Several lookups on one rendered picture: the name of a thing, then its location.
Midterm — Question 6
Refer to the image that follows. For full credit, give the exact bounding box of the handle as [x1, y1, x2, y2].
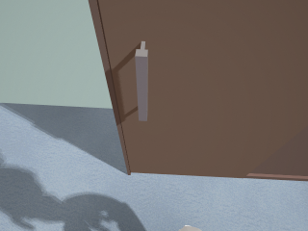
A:
[135, 41, 148, 121]

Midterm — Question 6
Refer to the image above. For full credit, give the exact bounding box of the wardrobe door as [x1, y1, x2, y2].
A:
[250, 126, 308, 176]
[98, 0, 308, 178]

